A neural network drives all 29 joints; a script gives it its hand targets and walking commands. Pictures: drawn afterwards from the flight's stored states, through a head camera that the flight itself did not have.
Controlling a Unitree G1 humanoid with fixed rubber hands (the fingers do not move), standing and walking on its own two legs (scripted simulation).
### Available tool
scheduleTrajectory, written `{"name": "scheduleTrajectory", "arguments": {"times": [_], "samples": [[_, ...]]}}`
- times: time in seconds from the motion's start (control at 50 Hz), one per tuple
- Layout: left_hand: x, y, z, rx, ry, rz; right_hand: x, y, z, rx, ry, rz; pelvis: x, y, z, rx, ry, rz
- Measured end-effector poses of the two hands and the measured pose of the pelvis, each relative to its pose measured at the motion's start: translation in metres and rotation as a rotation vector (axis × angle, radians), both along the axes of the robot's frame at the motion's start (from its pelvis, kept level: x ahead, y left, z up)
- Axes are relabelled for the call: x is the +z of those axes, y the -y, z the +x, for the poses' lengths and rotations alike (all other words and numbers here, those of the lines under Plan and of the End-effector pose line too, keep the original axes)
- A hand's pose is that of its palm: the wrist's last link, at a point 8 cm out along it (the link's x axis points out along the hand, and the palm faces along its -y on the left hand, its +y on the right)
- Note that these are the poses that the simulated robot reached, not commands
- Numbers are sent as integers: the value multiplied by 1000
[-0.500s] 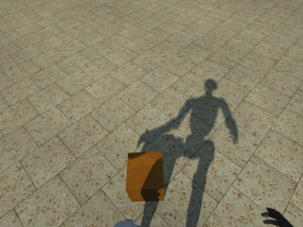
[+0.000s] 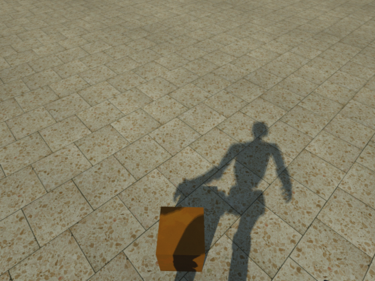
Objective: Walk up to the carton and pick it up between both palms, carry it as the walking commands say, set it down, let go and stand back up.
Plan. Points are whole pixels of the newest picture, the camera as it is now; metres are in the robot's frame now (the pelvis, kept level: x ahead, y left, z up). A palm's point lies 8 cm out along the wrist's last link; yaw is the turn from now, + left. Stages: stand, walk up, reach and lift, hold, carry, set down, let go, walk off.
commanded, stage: walk up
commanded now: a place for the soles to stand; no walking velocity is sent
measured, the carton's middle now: (181, 239) +0.45 +0.02 -0.63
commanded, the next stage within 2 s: reach and lift in 0.96 s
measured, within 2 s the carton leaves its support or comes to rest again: neither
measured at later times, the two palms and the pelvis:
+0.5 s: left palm out of the picture +0.13 +0.33 -0.07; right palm out of the picture +0.15 -0.31 -0.07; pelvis +0.02 +0.01 +0.02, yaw +0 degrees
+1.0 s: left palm out of the picture +0.12 +0.36 -0.07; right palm (328, 275) +0.17 -0.29 -0.07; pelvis +0.02 +0.02 +0.01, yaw +0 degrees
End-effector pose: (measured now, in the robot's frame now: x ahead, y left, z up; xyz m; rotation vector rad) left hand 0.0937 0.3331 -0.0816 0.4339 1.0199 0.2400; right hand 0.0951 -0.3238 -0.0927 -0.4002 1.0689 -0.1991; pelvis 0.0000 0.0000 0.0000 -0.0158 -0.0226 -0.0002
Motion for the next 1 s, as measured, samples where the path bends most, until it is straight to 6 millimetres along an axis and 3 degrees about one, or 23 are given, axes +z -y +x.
{"name": "scheduleTrajectory", "arguments": {"times": [0.16, 0.28, 0.5, 0.74, 0.96, 1.0], "samples": [[9, -3, 31, -2, 18, -7, 10, -9, 28, 5, 13, 8, 10, -5, 9, 1, -1, 4], [10, -2, 41, 4, 10, -25, 18, -13, 45, 5, 23, 9, 16, -8, 14, -1, 1, 5], [7, -1, 36, 26, -41, -48, 26, -18, 54, -5, 11, 11, 23, -12, 19, -6, 1, 6], [12, -35, 16, 66, -71, 29, 22, -21, 51, 6, -6, 13, 18, -21, 18, 4, -5, 7], [13, -35, 8, 69, -73, 35, 20, -29, 65, 31, 21, 31, 17, -22, 22, 13, -7, 5], [16, -30, 21, 64, -26, 20, 27, -31, 76, 33, 86, 38, 14, -22, 19, 4, -17, 0]]}}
